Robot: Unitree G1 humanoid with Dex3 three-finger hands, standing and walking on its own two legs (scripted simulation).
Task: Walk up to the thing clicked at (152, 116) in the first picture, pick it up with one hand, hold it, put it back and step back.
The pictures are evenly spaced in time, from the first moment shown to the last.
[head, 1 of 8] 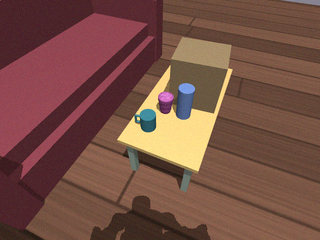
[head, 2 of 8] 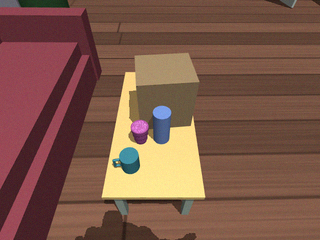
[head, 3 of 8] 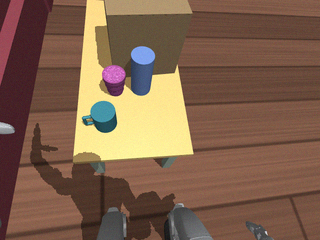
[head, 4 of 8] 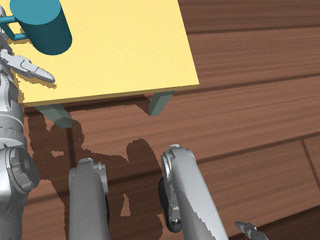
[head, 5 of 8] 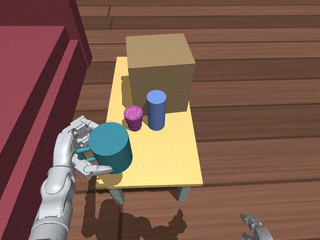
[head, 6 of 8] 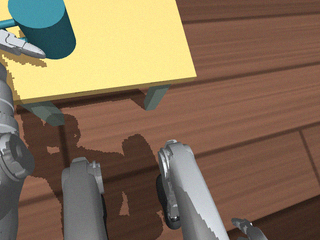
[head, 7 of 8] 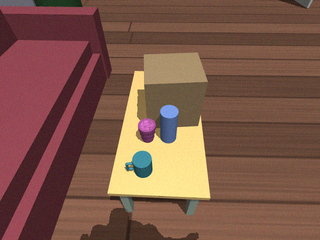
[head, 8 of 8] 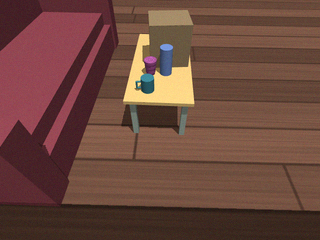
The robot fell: no
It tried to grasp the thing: yes
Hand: left
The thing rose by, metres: 0.37
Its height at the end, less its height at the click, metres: +0.00
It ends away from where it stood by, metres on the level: 0.05
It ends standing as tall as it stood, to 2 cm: yes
